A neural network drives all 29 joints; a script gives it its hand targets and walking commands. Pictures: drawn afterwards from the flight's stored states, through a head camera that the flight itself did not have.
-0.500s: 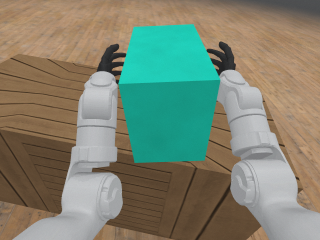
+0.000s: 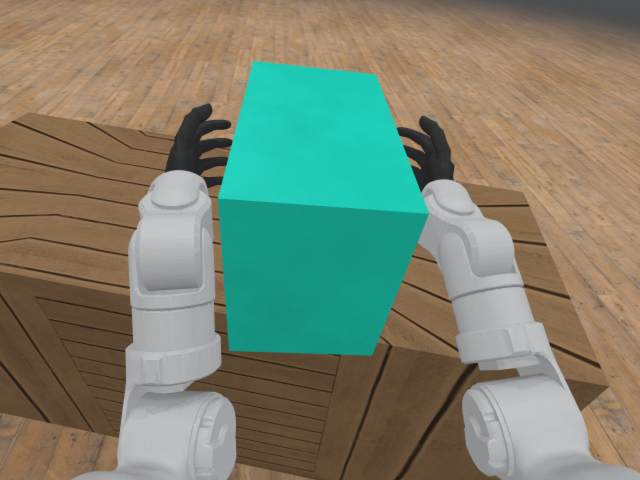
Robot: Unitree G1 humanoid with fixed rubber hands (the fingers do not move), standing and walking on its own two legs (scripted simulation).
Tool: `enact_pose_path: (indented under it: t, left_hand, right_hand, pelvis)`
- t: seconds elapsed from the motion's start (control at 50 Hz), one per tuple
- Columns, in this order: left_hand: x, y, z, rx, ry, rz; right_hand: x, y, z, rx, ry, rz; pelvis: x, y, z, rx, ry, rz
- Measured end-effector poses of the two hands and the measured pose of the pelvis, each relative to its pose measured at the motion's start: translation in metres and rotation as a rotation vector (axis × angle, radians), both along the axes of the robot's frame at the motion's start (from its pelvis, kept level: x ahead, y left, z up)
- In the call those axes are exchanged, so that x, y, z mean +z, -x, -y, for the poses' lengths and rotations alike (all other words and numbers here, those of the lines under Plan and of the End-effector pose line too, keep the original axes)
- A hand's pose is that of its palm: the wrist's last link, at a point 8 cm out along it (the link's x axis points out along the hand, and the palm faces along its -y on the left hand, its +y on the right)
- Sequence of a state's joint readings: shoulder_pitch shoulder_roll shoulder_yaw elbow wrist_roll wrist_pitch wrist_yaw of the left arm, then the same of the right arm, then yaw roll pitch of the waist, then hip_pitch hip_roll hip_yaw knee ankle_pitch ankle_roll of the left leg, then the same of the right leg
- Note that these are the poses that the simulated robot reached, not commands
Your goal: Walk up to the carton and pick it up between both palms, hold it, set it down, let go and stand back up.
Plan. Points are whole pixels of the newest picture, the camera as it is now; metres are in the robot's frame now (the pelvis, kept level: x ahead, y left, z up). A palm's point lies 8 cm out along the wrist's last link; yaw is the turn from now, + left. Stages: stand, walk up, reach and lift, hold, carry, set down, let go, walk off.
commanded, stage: hold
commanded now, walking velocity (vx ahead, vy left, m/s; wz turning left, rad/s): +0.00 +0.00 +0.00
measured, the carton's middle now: (309, 199) +0.42 +0.00 +0.18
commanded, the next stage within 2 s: none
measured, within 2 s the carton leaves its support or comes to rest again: neither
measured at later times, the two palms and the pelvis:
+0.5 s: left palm (183, 175) +0.35 +0.13 +0.26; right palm (437, 185) +0.36 -0.14 +0.25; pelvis -0.01 +0.00 +0.00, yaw +0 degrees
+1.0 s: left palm (184, 173) +0.35 +0.13 +0.26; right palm (437, 184) +0.36 -0.14 +0.25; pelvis -0.01 +0.01 +0.00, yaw -1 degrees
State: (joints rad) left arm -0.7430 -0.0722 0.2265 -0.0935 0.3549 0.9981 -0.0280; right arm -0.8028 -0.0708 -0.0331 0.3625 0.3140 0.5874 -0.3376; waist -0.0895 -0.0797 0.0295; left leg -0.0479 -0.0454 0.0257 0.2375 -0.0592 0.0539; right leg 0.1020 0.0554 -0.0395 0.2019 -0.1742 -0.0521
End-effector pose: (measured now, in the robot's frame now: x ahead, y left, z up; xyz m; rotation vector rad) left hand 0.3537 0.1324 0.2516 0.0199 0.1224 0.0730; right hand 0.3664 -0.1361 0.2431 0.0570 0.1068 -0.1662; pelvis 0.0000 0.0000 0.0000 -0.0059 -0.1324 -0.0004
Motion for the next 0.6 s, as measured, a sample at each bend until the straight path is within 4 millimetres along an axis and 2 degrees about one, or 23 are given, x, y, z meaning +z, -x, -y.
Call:
enact_pose_path:
  t: [0.22,0.6]
  left_hand:
    - [0.01,0.006,0.005,-0.035,0.023,0.052]
    - [0.009,0.007,-0.001,-0.021,0.017,0.034]
  right_hand:
    - [0.013,0.013,0.006,-0.037,-0.007,0.045]
    - [0.011,0.012,-0.001,-0.024,-0.001,0.028]
  pelvis:
    - [0.0,0.002,0.0,-0.005,0.004,-0.002]
    - [-0.001,0.012,-0.003,-0.005,0.008,0.0]
